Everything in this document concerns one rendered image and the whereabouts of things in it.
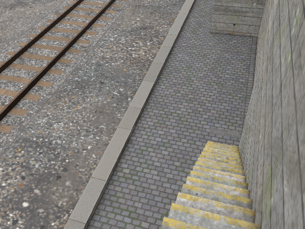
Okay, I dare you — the stairs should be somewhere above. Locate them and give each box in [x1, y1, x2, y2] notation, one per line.
[160, 141, 259, 229]

